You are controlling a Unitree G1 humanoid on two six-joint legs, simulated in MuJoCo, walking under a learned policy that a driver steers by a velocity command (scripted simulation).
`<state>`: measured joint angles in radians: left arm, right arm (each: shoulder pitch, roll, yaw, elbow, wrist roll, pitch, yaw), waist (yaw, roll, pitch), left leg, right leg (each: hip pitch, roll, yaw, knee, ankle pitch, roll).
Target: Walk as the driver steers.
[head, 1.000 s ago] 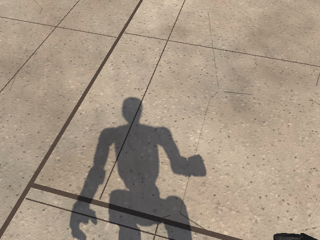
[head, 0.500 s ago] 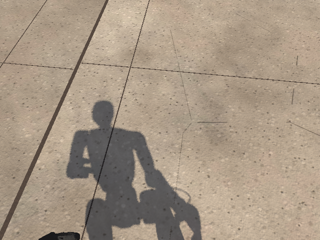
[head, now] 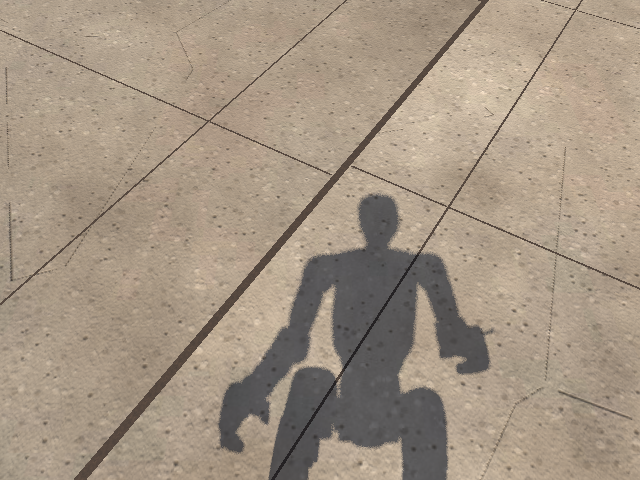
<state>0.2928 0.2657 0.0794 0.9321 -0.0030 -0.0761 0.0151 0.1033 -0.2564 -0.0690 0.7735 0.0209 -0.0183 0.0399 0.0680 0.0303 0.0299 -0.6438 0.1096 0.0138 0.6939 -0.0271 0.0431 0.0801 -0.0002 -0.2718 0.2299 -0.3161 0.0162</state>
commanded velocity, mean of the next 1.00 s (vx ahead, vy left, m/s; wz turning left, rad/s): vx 0.50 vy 0.00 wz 0.22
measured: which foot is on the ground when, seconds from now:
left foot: up 0.00-0.06, down 0.08-0.62, up 0.64-1.00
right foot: down 0.00-0.10, up 0.12-0.60, down 0.62-1.00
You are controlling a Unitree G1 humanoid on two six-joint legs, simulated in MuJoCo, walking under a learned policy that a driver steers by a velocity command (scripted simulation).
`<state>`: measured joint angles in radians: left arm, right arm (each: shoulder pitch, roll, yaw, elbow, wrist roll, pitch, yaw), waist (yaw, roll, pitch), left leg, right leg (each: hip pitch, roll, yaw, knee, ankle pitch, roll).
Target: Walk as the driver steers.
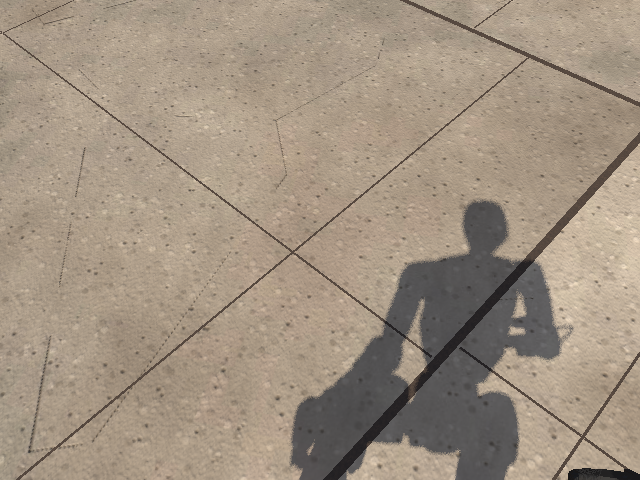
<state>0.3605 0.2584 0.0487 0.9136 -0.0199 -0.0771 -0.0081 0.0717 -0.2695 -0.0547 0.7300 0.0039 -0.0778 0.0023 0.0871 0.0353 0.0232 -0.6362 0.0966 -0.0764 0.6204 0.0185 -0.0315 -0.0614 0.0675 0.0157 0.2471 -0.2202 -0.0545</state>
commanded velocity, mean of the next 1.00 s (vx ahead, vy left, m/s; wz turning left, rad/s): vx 0.26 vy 0.00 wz -0.42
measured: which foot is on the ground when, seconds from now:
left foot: up 0.00-0.12, down 0.14-0.60, up 0.62-0.98, down 1.00-1.00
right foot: down 0.00-0.14, up 0.16-0.58, down 0.60-1.00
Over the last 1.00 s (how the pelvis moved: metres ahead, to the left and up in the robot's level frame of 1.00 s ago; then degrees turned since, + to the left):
0.57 0.07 0.01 11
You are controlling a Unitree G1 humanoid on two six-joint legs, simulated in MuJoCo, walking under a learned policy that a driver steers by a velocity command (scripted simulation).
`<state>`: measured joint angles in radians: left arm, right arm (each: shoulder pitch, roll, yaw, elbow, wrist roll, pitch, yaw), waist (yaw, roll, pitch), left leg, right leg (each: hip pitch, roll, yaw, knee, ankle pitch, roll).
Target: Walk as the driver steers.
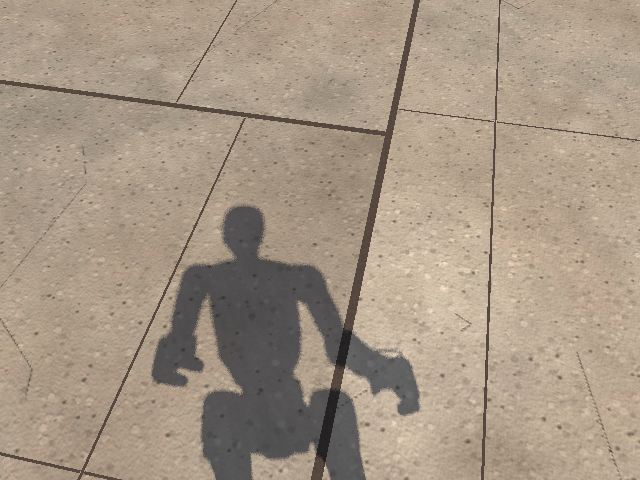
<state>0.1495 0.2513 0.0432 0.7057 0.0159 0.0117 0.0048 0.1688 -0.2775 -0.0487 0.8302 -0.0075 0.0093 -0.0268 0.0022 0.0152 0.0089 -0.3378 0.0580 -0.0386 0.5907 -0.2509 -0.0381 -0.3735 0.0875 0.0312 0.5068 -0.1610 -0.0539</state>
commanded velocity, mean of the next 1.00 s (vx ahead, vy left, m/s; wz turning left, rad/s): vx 0.22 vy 0.00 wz -0.03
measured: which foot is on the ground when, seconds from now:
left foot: down 0.00-0.60, up 0.62-1.00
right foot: down 0.00-1.00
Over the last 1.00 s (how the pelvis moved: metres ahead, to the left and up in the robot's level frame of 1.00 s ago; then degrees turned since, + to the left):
0.36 -0.02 -0.02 -27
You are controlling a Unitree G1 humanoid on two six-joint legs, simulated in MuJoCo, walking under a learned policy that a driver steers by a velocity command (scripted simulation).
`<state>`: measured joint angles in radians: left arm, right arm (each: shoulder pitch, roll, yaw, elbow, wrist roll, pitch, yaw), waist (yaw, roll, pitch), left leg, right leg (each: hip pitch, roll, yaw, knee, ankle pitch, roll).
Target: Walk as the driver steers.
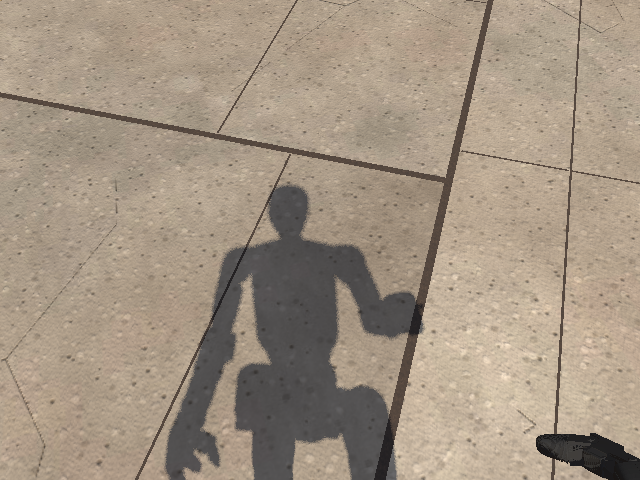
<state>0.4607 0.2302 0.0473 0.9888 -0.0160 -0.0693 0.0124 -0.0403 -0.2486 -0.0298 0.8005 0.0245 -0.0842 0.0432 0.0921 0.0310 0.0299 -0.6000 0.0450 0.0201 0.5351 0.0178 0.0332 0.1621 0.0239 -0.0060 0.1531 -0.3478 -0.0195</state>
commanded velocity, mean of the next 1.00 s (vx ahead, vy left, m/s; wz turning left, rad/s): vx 0.49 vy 0.00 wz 0.08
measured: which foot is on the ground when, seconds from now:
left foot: up 0.00-0.04, down 0.06-0.62, up 0.64-1.00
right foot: down 0.00-0.08, up 0.10-0.58, down 0.60-1.00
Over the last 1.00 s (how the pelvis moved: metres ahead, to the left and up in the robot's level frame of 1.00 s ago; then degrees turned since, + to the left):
0.25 0.02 0.00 0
